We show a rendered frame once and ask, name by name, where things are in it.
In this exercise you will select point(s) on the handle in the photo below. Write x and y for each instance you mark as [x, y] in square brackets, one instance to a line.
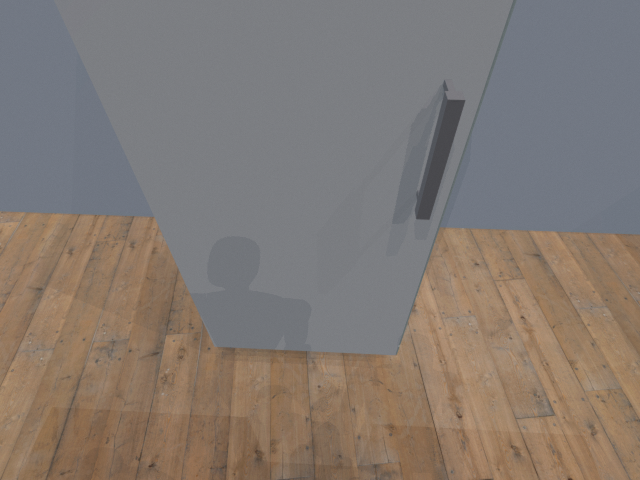
[447, 123]

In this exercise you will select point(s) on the fridge door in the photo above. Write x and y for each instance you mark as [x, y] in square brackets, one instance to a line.
[280, 145]

